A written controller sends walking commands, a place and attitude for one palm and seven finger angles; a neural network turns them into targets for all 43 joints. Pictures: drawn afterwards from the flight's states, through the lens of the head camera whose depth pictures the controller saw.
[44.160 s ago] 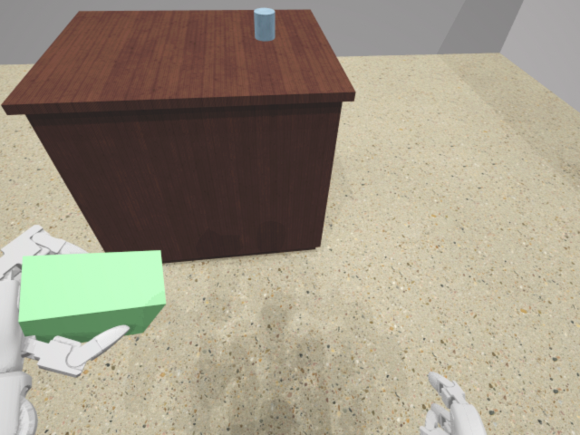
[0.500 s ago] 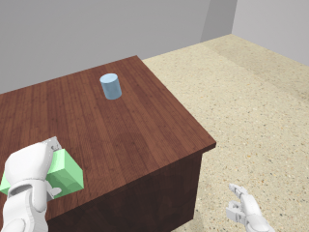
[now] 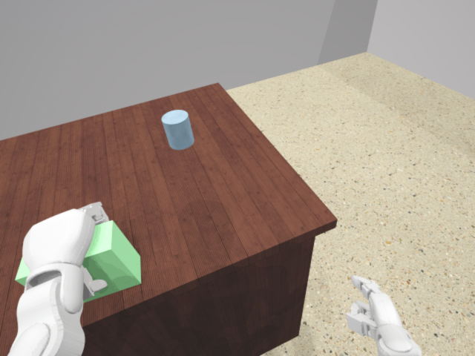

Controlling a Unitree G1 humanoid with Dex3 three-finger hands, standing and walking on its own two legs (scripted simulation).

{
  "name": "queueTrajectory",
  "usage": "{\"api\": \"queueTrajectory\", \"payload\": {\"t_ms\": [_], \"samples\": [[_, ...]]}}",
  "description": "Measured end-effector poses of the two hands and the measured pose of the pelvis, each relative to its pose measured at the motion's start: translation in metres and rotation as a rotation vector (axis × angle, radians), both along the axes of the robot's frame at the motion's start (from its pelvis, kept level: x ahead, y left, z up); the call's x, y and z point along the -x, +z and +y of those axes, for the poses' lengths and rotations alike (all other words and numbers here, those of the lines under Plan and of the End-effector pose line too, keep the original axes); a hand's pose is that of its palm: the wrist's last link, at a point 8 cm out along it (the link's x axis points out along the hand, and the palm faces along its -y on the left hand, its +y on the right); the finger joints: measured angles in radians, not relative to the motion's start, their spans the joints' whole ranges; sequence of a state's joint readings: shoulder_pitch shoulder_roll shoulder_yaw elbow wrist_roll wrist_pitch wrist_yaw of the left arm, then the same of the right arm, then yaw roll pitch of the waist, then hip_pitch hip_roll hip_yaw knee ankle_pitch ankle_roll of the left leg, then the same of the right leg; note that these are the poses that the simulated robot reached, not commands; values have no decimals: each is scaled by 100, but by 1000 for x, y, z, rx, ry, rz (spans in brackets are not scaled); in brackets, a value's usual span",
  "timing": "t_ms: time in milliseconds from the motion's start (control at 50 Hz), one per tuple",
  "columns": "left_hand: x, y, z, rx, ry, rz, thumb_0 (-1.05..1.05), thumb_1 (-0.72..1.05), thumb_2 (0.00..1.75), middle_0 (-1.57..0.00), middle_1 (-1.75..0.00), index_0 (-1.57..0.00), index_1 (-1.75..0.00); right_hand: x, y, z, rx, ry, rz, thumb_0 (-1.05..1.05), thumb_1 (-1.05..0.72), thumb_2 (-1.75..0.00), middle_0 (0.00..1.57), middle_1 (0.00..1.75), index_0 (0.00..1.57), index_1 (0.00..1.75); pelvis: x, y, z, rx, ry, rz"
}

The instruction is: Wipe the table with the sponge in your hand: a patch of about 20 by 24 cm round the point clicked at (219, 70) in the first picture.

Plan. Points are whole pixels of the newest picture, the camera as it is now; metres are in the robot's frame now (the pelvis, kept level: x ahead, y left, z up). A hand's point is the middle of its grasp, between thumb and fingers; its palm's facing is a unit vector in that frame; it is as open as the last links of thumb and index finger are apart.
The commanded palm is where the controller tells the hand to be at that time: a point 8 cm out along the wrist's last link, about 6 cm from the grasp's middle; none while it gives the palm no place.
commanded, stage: lift the sponge slowly off the table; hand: left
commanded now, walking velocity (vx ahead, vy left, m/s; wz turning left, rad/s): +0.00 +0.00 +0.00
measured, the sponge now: (92, 271) +0.20 +0.29 +0.07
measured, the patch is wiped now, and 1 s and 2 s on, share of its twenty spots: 1.00 1.00 1.00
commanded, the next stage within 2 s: bring the sponge back beside the body in 1.60 s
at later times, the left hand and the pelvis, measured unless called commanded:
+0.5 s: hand (70, 255) +0.19 +0.28 +0.14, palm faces +0.16 -0.14 -0.98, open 9.9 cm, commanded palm +0.15 +0.28 +0.21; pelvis +0.00 -0.02 +0.00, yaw +0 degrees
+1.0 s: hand (66, 236) +0.21 +0.28 +0.16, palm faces +0.14 -0.08 -0.99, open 9.9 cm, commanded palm +0.16 +0.29 +0.24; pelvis -0.03 -0.02 +0.00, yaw +0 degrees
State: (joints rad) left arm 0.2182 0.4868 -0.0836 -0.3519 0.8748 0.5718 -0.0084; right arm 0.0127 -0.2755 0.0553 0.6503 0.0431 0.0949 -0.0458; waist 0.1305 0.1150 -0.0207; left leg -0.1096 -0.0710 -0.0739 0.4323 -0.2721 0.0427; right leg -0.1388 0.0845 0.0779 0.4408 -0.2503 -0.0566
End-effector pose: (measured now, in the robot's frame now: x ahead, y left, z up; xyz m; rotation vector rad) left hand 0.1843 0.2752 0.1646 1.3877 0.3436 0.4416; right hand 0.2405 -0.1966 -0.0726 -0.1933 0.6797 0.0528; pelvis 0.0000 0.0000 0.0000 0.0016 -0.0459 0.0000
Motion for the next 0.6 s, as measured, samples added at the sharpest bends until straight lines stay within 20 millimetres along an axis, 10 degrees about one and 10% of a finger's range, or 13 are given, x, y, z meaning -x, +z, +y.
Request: {"api": "queueTrajectory", "payload": {"t_ms": [600], "samples": [[21,30,-9,5,2,-56,-1,-52,108,-73,-137,-79,-134,-1,11,-20,27,-3,-43,1,-90,-90,20,29,20,30,10,-1,-20,-7,0,-36]]}}
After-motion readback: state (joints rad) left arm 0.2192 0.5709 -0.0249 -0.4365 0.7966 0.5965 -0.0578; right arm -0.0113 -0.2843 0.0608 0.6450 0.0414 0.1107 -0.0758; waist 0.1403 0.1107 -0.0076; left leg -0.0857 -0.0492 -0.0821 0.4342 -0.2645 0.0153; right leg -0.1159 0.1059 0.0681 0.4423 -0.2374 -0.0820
